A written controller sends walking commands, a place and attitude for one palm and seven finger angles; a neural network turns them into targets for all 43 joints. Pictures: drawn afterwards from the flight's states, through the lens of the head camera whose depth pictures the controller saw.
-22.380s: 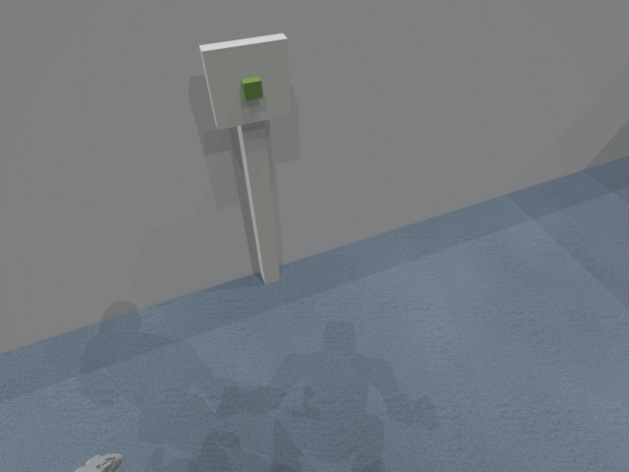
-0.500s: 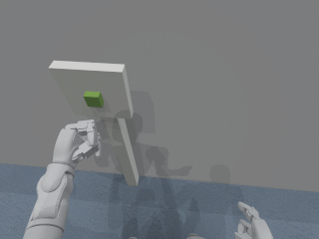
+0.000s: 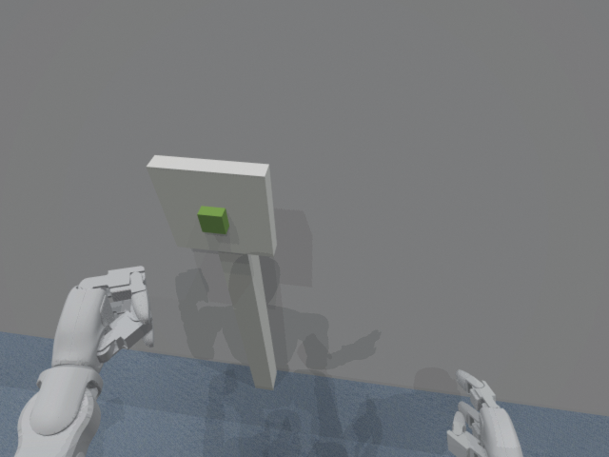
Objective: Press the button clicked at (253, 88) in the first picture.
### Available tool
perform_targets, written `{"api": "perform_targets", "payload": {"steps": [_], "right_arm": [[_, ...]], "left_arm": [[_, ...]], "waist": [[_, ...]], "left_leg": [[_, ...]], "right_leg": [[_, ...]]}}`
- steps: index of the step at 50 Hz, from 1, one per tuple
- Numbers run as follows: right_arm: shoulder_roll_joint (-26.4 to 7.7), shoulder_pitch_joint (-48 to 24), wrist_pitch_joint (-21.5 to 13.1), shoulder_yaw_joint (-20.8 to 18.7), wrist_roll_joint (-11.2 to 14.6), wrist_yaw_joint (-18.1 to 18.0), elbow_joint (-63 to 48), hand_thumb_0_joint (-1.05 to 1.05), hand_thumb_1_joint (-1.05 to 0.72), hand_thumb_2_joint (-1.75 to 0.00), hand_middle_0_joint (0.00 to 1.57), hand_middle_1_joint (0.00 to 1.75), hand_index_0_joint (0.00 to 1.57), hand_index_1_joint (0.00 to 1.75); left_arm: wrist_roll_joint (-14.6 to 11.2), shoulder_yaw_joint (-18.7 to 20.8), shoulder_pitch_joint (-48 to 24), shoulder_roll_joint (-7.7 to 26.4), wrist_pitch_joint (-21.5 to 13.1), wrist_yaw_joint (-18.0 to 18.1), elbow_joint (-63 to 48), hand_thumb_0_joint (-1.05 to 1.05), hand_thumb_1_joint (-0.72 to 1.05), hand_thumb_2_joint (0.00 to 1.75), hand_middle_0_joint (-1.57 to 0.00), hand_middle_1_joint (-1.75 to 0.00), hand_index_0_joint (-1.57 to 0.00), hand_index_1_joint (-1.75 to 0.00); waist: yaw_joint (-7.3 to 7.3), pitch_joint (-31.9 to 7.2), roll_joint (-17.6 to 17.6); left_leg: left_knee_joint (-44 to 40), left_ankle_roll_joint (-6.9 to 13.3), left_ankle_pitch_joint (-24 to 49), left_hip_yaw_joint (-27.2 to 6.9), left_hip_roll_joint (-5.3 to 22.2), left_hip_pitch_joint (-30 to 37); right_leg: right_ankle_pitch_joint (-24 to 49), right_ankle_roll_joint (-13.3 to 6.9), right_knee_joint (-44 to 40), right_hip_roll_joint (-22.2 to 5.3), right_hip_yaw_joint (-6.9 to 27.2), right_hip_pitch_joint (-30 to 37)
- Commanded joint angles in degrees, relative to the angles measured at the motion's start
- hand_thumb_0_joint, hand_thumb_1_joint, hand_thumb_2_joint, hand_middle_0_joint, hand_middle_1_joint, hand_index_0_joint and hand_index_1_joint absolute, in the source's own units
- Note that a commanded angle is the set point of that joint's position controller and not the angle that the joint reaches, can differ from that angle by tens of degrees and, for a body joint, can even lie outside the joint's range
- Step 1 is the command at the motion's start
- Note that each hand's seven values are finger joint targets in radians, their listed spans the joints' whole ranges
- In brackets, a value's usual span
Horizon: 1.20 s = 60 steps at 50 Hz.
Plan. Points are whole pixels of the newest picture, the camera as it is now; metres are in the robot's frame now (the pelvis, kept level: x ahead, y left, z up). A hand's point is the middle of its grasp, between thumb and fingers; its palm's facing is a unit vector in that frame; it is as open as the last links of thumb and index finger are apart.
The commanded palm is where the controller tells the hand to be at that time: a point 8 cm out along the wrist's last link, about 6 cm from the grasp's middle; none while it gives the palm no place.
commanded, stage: draw the hand back to the body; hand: left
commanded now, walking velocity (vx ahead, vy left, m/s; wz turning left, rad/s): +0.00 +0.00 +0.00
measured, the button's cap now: (214, 218) +0.45 +0.19 +0.06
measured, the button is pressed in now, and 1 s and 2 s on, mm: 0 0 0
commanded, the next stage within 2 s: step back with the hand held close in 0.84 s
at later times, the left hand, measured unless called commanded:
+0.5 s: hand (64, 313) +0.21 +0.25 +0.17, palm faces +0.38 -0.84 -0.38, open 3.1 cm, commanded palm +0.15 +0.29 +0.19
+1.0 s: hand (58, 323) +0.19 +0.24 +0.18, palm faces +0.41 -0.83 -0.38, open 3.1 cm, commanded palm +0.14 +0.28 +0.19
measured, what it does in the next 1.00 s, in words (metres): stands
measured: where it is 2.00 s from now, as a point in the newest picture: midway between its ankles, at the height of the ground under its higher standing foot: outside the picture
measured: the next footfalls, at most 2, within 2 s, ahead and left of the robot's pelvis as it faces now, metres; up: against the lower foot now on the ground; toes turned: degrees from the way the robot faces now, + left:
none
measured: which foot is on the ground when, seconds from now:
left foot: down 0.00-1.00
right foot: down 0.00-1.00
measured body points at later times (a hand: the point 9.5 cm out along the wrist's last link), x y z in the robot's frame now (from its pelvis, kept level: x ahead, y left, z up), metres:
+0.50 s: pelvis +0.02 +0.02 +0.02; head -0.01 +0.00 +0.47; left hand +0.18 +0.29 +0.19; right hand +0.20 -0.20 -0.06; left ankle -0.02 +0.12 -0.72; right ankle +0.02 -0.11 -0.72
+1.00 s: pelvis +0.01 +0.00 +0.02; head -0.02 -0.01 +0.47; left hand +0.16 +0.28 +0.20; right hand +0.19 -0.21 -0.06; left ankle -0.02 +0.12 -0.72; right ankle +0.02 -0.11 -0.72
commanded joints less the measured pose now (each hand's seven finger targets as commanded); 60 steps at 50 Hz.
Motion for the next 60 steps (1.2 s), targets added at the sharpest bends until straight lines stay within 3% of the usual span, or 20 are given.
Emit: {"api": "perform_targets", "payload": {"steps": [1, 5, 7, 11, 16, 19, 21, 27, 31, 39, 45, 48, 49, 50, 53, 56, 60], "right_arm": [[-5.46, -6.2, -2.22, -2.29, -0.96, -0.86, -7.01, 0.0, -0.9, -0.9, 0.2, 0.3, 0.2, 0.3], [-4.99, -7.18, -2.19, -1.93, -1.31, -0.87, -6.58, 0.0, -0.9, -0.9, 0.2, 0.3, 0.2, 0.3], [-4.94, -7.48, -2.41, -1.96, -1.55, -0.75, -6.08, 0.0, -0.9, -0.9, 0.2, 0.3, 0.2, 0.3], [-5.04, -7.69, -2.82, -2.13, -1.93, -0.02, -5.47, 0.0, -0.9, -0.9, 0.2, 0.3, 0.2, 0.3], [-4.99, -7.74, -2.62, -2.55, -2.07, 0.77, -5.19, 0.0, -0.9, -0.9, 0.2, 0.3, 0.2, 0.3], [-4.68, -7.59, -2.47, -2.69, -2.05, 1.1, -5.32, 0.0, -0.9, -0.9, 0.2, 0.3, 0.2, 0.3], [-4.78, -7.86, -2.62, -2.89, -2.04, 1.18, -5.28, 0.0, -0.9, -0.9, 0.2, 0.3, 0.2, 0.3], [-4.43, -8.02, -2.78, -2.98, -1.89, 1.02, -5.32, 0.0, -0.9, -0.9, 0.2, 0.3, 0.2, 0.3], [-4.56, -8.16, -2.69, -3.32, -1.85, 0.91, -4.92, 0.0, -0.9, -0.9, 0.2, 0.3, 0.2, 0.3], [-4.21, -8.57, -3.05, -3.18, -2.01, 0.42, -4.9, 0.0, -0.9, -0.9, 0.2, 0.3, 0.2, 0.3], [-4.03, -8.73, -3.57, -3.16, -1.99, 0.45, -4.54, 0.0, -0.9, -0.9, 0.2, 0.3, 0.2, 0.3], [-4.11, -8.75, -3.36, -3.2, -1.96, 0.34, -3.96, 0.0, -0.9, -0.9, 0.2, 0.3, 0.2, 0.3], [-6.04, -7.35, -1.75, -3.79, -1.59, 0.79, -6.2, 0.0, -0.9, -0.9, 0.2, 0.3, 0.2, 0.3], [-5.15, -7.1, -0.69, -3.89, -1.76, 0.9, -5.04, 0.0, -0.9, -0.9, 0.2, 0.3, 0.2, 0.3], [-5.55, -7.14, 1.46, -4.53, -1.97, 1.46, -5.61, 0.0, -0.9, -0.9, 0.2, 0.3, 0.2, 0.3], [-6.06, -7.98, 2.75, -5.08, -1.83, 1.23, -6.64, 0.0, -0.9, -0.9, 0.2, 0.3, 0.2, 0.3], [-5.78, -7.8, 4.22, -5.77, -1.28, 1.1, -8.38, 0.0, -0.9, -0.9, 0.2, 0.3, 0.2, 0.3]], "left_arm": [[3.25, 4.68, -4.12, 8.49, -2.19, 6.77, -15.53, 0.0, 0.9, 0.9, -1.3, -1.5, -1.3, -1.5], [4.69, 4.19, -5.21, 7.78, -1.95, 8.29, -19.38, 0.0, 0.9, 0.9, -1.3, -1.5, -1.3, -1.5], [4.81, 5.46, -2.73, 8.39, -1.89, 8.74, -19.97, 0.0, 0.9, 0.9, -1.3, -1.5, -1.3, -1.5], [5.36, 6.36, 1.33, 8.22, -1.99, 8.93, -23.12, 0.0, 0.9, 0.9, -1.3, -1.5, -1.3, -1.5], [5.51, 9.0, 5.32, 9.12, -2.17, 8.91, -24.9, 0.0, 0.9, 0.9, -1.3, -1.5, -1.3, -1.5], [5.44, 10.11, 6.45, 9.16, -2.51, 8.87, -27.23, 0.0, 0.9, 0.9, -1.3, -1.5, -1.3, -1.5], [5.53, 11.28, 7.67, 9.9, -2.72, 8.85, -27.91, 0.0, 0.9, 0.9, -1.3, -1.5, -1.3, -1.5], [5.13, 14.22, 8.91, 11.04, -3.61, 9.04, -30.35, 0.0, 0.9, 0.9, -1.3, -1.5, -1.3, -1.5], [5.18, 12.92, 9.79, 9.03, -3.62, 8.8, -27.57, 0.0, 0.9, 0.9, -1.3, -1.5, -1.3, -1.5], [5.3, 13.53, 7.59, 10.26, -4.28, 9.35, -29.45, 0.0, 0.9, 0.9, -1.3, -1.5, -1.3, -1.5], [5.32, 13.75, 8.21, 10.25, -4.58, 9.43, -28.91, 0.0, 0.9, 0.9, -1.3, -1.5, -1.3, -1.5], [5.19, 12.7, 7.08, 9.23, -4.33, 9.25, -25.72, 0.0, 0.9, 0.9, -1.3, -1.5, -1.3, -1.5], [5.23, 19.57, 2.18, 15.23, -6.86, 9.57, -29.82, 0.0, 0.9, 0.9, -1.3, -1.5, -1.3, -1.5], [5.49, 16.86, 8.01, 11.49, -7.12, 9.3, -25.42, 0.0, 0.9, 0.9, -1.3, -1.5, -1.3, -1.5], [5.92, 15.29, 12.77, 10.08, -8.06, 9.17, -25.72, 0.0, 0.9, 0.9, -1.3, -1.5, -1.3, -1.5], [6.0, 16.69, 15.06, 11.86, -8.63, 9.79, -28.79, 0.0, 0.9, 0.9, -1.3, -1.5, -1.3, -1.5], [5.85, 18.7, 17.85, 13.39, -8.8, 10.38, -30.46, 0.0, 0.9, 0.9, -1.3, -1.5, -1.3, -1.5]], "waist": [[0.29, -2.81, -1.49], [0.42, -2.01, 2.17], [0.81, -1.87, 0.29], [1.46, -2.82, 1.29], [2.04, -1.42, 0.05], [2.19, -1.7, 1.93], [2.42, -1.23, 0.66], [2.69, 0.12, 2.16], [2.3, 3.32, -0.4], [2.5, 1.48, 1.16], [2.62, 2.59, 2.03], [2.03, 4.17, -0.93], [-0.69, 7.12, -0.83], [-1.02, 5.71, -2.9], [-1.27, 0.89, -4.11], [-1.18, -3.23, 0.45], [-1.13, -7.21, -1.1]], "left_leg": [[-11.05, 1.57, 10.04, 0.24, 0.19, 1.76], [-14.41, 1.23, 12.47, -0.17, 0.38, 5.59], [-15.31, 1.29, 14.0, -0.13, 0.55, 6.4], [-16.1, 0.86, 20.65, -0.05, 0.76, 8.52], [-16.72, 0.28, 24.42, -0.27, 1.2, 8.79], [-16.51, -0.1, 27.25, -0.05, 1.18, 9.54], [-16.65, -0.23, 27.3, -0.28, 1.41, 9.58], [-17.29, -0.33, 23.42, -0.21, 1.33, 9.12], [-17.78, 0.23, 18.95, 0.23, 1.32, 8.36], [-17.77, 0.85, 16.1, 0.37, 0.6, 8.92], [-17.75, 0.85, 15.51, 0.65, 0.43, 8.85], [-17.97, 1.14, 14.02, 0.88, 0.42, 8.61], [-15.81, 2.14, 9.15, 0.27, 0.99, 5.27], [-14.12, 2.21, 8.66, -0.22, 0.65, 6.7], [-13.43, 1.96, 12.25, -0.05, 0.94, 7.19], [-15.32, 1.9, 18.42, -0.51, 2.09, 6.72], [-14.73, 1.6, 26.92, -1.03, 3.39, 4.39]], "right_leg": [[6.04, 0.08, -10.94, -1.57, 2.57, 9.61], [8.09, -0.14, -11.97, -1.53, 1.89, 11.87], [9.41, -0.11, -12.72, -1.49, 1.81, 13.5], [14.6, -0.18, -12.89, -1.23, 1.58, 16.22], [16.52, -0.12, -13.42, -0.96, 1.57, 17.33], [18.29, -0.03, -13.21, -1.1, 1.61, 17.87], [17.83, -0.02, -13.6, -0.73, 1.67, 17.64], [15.53, -0.07, -14.02, -0.73, 1.95, 17.36], [12.75, 0.04, -15.53, -0.55, 2.11, 15.29], [10.99, -0.04, -15.99, -0.92, 2.74, 16.3], [10.26, -0.12, -16.93, -0.88, 3.2, 15.92], [8.39, 0.18, -17.93, -0.93, 3.36, 14.88], [8.36, -0.05, -21.96, -3.78, 11.61, 8.09], [7.06, -0.41, -23.08, -5.49, 12.01, 6.89], [10.99, -0.47, -21.55, -6.42, 10.98, 8.33], [19.68, 0.19, -16.65, -5.13, 8.21, 11.52], [29.07, 0.87, -10.85, -4.26, 6.42, 15.64]]}}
